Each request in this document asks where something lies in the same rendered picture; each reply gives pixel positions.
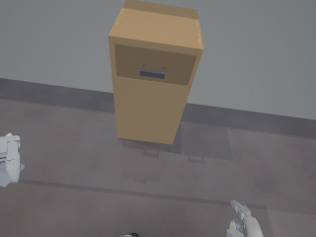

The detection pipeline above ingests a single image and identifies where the drawer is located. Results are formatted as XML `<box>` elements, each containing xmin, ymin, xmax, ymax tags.
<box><xmin>115</xmin><ymin>43</ymin><xmax>196</xmax><ymax>86</ymax></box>

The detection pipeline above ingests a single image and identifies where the robot right hand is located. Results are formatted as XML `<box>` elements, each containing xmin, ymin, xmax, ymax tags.
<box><xmin>226</xmin><ymin>200</ymin><xmax>264</xmax><ymax>237</ymax></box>

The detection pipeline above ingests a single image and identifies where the cabinet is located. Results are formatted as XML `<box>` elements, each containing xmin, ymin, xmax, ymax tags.
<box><xmin>108</xmin><ymin>0</ymin><xmax>203</xmax><ymax>145</ymax></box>

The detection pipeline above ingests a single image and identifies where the robot left hand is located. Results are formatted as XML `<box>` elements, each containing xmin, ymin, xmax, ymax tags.
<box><xmin>0</xmin><ymin>132</ymin><xmax>25</xmax><ymax>188</ymax></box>

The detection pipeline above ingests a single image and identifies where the handle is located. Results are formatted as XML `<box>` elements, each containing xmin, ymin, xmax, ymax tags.
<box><xmin>140</xmin><ymin>64</ymin><xmax>166</xmax><ymax>79</ymax></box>

